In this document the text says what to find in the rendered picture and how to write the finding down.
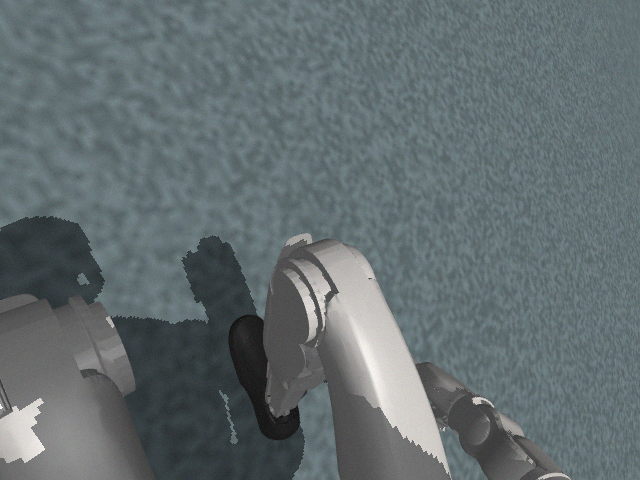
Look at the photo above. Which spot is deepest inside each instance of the right robot hand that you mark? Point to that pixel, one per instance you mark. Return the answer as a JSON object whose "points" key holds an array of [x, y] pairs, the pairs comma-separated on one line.
{"points": [[442, 389]]}

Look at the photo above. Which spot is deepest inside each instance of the right robot arm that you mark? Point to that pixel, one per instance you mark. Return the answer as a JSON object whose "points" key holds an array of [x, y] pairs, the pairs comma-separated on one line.
{"points": [[498, 444]]}

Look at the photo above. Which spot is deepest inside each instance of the right robot foot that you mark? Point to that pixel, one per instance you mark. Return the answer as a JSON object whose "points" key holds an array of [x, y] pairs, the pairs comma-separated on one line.
{"points": [[250, 362]]}

